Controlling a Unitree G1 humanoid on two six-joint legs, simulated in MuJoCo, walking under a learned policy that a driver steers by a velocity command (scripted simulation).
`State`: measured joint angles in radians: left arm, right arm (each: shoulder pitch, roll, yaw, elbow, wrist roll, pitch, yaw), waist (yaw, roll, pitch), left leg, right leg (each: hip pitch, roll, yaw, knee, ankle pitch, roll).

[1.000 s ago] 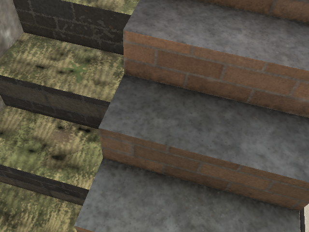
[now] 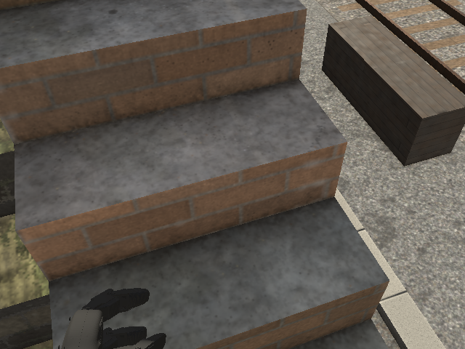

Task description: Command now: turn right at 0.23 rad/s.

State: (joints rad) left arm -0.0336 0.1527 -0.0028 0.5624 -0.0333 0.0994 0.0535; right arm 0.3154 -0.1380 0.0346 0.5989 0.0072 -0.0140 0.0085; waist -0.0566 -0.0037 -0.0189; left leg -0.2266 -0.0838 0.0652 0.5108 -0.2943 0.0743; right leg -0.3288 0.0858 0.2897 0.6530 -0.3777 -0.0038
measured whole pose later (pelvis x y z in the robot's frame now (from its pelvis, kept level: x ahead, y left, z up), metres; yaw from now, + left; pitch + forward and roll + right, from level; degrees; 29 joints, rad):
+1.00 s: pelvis +0.02 -0.01 +0.02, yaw +0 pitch +0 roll +0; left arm 0.35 0.12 0.00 1.01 0.00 0.06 0.12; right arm 0.28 -0.14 0.02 1.13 0.00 -0.06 -0.05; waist 0.01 0.01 0.04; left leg -0.07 -0.04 0.05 0.28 -0.21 0.05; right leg -0.14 0.02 0.12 0.32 -0.18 0.01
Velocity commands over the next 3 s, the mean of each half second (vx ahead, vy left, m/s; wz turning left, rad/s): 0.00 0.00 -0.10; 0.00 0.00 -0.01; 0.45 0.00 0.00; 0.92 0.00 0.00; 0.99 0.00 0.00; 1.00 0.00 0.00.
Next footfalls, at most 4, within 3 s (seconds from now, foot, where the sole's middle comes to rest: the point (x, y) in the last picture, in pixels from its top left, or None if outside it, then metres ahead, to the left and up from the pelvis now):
none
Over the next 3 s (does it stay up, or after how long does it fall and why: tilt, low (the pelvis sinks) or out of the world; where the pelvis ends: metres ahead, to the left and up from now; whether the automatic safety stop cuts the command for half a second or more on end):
stays up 0.02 -0.01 0.02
